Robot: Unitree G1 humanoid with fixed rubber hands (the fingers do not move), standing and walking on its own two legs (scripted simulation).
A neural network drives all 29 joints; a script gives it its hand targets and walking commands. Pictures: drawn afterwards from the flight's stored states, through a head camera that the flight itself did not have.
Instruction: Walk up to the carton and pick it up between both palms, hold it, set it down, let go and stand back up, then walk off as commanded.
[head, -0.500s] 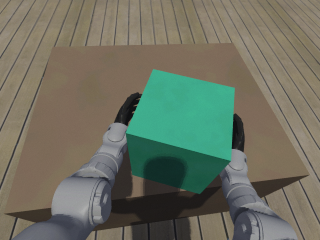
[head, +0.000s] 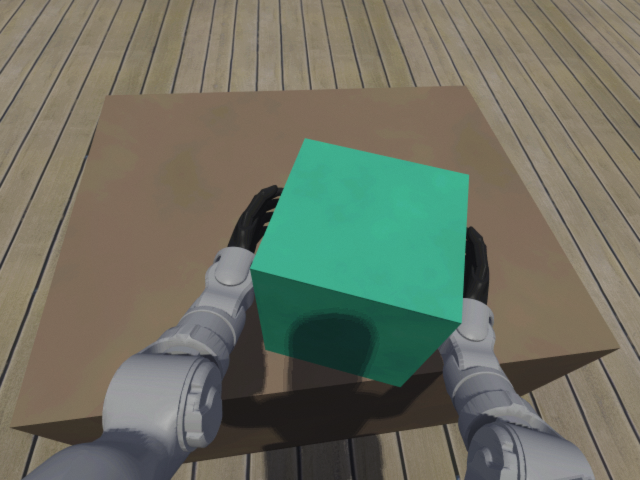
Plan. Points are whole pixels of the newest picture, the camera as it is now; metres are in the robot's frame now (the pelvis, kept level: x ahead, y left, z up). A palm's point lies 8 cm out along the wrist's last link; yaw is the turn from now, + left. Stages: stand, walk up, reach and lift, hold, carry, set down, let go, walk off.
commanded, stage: reach and lift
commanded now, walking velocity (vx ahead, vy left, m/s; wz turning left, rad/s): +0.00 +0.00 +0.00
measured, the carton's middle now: (356, 271) +0.39 -0.05 +0.00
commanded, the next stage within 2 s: none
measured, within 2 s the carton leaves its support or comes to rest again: leaves its support in 0.14 s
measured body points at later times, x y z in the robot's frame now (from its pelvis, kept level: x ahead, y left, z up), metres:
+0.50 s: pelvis -0.02 +0.00 +0.00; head +0.05 +0.02 +0.45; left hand +0.43 +0.08 +0.06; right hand +0.35 -0.21 +0.04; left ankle +0.02 +0.07 -0.73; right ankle +0.00 -0.18 -0.73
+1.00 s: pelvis -0.01 -0.01 +0.00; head +0.04 +0.01 +0.45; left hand +0.43 +0.09 +0.08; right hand +0.38 -0.21 +0.07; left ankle +0.02 +0.07 -0.73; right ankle +0.00 -0.18 -0.73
